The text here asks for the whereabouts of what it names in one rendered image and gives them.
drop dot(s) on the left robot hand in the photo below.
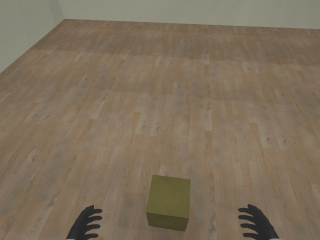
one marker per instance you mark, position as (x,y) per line
(80,227)

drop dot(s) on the carton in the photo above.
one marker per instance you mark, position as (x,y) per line
(168,203)

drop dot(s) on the right robot hand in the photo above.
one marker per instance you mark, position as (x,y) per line
(262,225)

